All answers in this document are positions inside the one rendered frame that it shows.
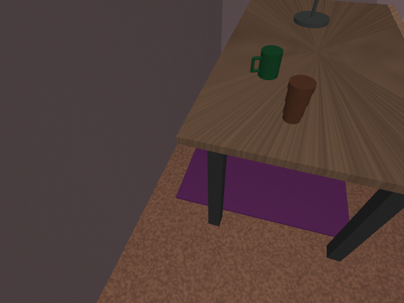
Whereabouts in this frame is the table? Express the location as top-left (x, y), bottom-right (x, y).
top-left (176, 0), bottom-right (404, 261)

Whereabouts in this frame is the desk lamp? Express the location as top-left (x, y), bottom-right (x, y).
top-left (294, 0), bottom-right (330, 28)

